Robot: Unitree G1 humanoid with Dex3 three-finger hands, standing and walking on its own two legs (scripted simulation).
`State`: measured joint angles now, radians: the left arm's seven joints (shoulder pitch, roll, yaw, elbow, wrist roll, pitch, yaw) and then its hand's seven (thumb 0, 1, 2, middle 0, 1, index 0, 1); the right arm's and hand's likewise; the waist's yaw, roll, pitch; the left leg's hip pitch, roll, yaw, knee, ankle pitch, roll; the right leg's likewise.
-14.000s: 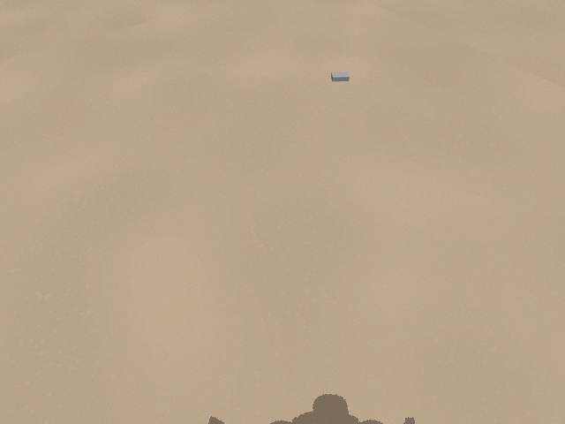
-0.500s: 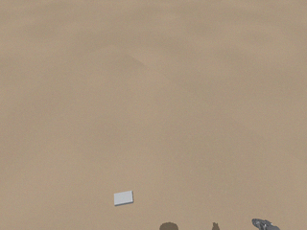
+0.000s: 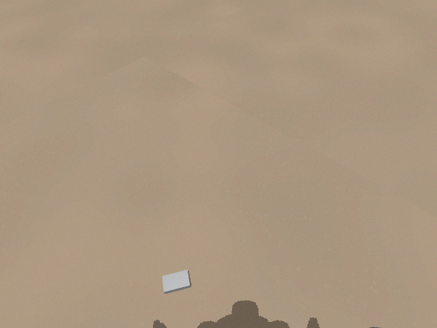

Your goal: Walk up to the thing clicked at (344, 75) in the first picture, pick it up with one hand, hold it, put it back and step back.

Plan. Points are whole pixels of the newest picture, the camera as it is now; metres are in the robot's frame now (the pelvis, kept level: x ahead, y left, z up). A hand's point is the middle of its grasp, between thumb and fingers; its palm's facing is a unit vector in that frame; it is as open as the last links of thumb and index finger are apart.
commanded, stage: walk up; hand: left
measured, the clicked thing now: (176, 281) +0.41 +0.23 -0.76
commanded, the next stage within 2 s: stand in 0.54 s
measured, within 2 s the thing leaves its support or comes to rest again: neither
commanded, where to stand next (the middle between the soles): +0.03 +0.01 m, yaw -1 degrees
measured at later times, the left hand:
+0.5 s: hand out of the picture +0.08 +0.26 -0.15, palm faces -0.04 -0.92 -0.39, open 7.4 cm
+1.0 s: hand out of the picture +0.05 +0.24 -0.15, palm faces -0.04 -0.94 -0.34, open 7.4 cm
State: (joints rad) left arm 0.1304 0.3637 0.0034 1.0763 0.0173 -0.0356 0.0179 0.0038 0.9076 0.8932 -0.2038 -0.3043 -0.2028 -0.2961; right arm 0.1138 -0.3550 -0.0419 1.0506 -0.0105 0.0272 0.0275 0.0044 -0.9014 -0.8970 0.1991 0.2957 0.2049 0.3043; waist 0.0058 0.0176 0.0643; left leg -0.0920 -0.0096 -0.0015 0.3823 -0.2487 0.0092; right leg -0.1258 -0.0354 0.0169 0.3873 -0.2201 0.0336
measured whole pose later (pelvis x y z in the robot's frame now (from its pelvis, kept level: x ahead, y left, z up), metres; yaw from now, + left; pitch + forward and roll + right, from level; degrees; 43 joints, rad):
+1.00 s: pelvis -0.02 -0.01 +0.00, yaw +0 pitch -3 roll +0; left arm 0.12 0.34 0.00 1.13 0.02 -0.01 0.00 0.00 0.91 0.89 -0.20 -0.30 -0.20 -0.30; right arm 0.11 -0.35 -0.01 1.12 -0.01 -0.01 0.01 0.00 -0.90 -0.90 0.20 0.30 0.21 0.30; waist 0.00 0.00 0.07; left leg -0.08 0.01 0.00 0.31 -0.19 -0.01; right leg -0.11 -0.01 0.02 0.31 -0.15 0.02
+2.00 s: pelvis -0.10 +0.04 -0.01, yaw +0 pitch +0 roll -2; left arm 0.02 0.41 0.06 0.89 0.01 0.08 0.03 0.00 0.91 0.89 -0.20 -0.30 -0.20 -0.30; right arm 0.16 -0.34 -0.05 0.95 -0.04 0.04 -0.01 0.00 -0.90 -0.90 0.20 0.30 0.21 0.30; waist -0.01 -0.06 0.21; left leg -0.29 -0.01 -0.01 0.60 -0.31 0.05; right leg -0.49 0.13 0.17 1.10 -0.50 -0.02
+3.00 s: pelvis -0.35 -0.04 -0.03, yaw -1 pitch -2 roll -1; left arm 0.24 0.40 0.09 0.89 0.02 0.03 -0.02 0.00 0.91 0.89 -0.20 -0.30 -0.20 -0.30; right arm 0.17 -0.38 -0.04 0.83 -0.05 0.01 0.00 0.00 -0.90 -0.90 0.20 0.30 0.21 0.31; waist 0.03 -0.01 0.11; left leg -0.35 0.09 -0.03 0.69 -0.31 -0.01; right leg -0.20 0.02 0.07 0.63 -0.41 0.00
